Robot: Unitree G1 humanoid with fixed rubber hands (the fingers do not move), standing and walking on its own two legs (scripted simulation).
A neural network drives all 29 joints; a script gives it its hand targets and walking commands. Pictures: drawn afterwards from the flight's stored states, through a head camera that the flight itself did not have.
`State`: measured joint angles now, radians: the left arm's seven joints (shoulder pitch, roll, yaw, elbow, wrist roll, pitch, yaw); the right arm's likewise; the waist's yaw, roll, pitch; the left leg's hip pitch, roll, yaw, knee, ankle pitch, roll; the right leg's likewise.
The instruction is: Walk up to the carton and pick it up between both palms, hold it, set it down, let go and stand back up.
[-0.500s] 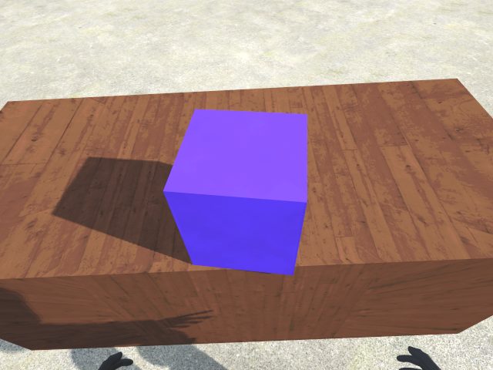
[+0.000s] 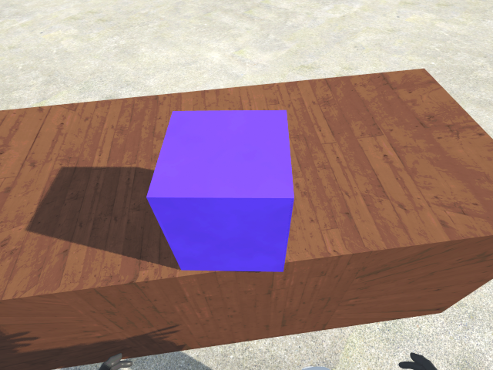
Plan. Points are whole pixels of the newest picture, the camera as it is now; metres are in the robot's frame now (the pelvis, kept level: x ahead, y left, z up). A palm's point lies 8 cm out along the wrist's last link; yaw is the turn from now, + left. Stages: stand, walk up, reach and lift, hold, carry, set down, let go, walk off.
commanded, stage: walk up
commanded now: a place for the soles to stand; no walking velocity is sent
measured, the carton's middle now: (230, 195) +0.42 +0.06 +0.01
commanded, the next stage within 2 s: reach and lift in 1.36 s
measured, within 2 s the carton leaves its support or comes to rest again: neither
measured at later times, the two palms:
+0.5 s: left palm out of the picture +0.10 +0.27 -0.08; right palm out of the picture +0.06 -0.28 -0.10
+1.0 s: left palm out of the picture +0.10 +0.26 -0.09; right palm out of the picture +0.01 -0.26 -0.10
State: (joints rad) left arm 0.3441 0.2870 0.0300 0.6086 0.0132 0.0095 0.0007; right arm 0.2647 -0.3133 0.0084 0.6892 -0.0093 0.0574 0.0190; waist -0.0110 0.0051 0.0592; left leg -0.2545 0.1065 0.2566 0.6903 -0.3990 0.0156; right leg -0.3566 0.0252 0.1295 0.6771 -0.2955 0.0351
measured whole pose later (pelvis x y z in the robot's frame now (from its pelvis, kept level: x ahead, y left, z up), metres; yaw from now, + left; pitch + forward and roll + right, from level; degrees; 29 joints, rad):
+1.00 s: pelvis -0.04 +0.02 +0.00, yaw -5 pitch -2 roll +0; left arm 0.27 0.28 0.02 0.66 0.01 0.02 0.00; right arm 0.30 -0.31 0.01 0.68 0.01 0.05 0.02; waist -0.02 -0.01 0.07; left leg -0.27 0.06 0.24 0.65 -0.34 0.06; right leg -0.35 0.03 0.10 0.63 -0.25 0.02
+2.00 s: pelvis -0.02 +0.00 +0.02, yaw +1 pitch -5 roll +0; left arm 0.16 0.31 0.05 0.54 -0.02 0.08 -0.04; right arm 0.27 -0.09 -0.02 0.67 0.02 -0.23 -0.04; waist -0.01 -0.04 0.12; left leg -0.11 0.03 0.13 0.44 -0.24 0.03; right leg -0.11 0.01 -0.02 0.42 -0.22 -0.01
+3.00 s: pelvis -0.01 +0.01 +0.01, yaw +4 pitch -2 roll -2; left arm 0.07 0.35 -0.06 0.62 -0.25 -0.38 -0.11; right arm 0.06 0.00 0.03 0.71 0.18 -0.50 -0.14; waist 0.02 -0.03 0.06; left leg -0.24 0.02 0.07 0.59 -0.32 0.04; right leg -0.18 0.00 -0.08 0.50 -0.28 0.00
